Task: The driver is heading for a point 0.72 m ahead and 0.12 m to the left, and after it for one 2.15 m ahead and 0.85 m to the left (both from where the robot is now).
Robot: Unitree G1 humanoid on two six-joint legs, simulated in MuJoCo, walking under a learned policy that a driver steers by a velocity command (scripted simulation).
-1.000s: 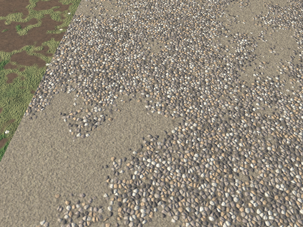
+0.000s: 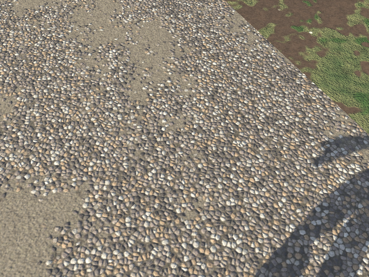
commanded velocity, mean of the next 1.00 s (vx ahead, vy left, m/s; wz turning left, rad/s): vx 0.37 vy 0.00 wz -0.11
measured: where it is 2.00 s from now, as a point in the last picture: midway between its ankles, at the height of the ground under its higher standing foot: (166, 149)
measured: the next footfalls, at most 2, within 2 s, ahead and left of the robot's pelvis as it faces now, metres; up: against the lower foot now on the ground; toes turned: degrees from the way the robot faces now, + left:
right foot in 0.12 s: +0.04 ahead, -0.14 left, +0.00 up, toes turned -4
left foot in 0.60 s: +0.36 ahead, +0.07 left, +0.00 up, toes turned -4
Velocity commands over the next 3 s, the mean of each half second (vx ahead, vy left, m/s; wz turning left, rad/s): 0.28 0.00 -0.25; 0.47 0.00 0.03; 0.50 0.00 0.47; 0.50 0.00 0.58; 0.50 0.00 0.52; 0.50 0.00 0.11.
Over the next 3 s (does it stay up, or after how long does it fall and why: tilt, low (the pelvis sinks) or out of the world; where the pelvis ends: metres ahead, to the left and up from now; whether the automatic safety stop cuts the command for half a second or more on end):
stays up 1.30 0.43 0.00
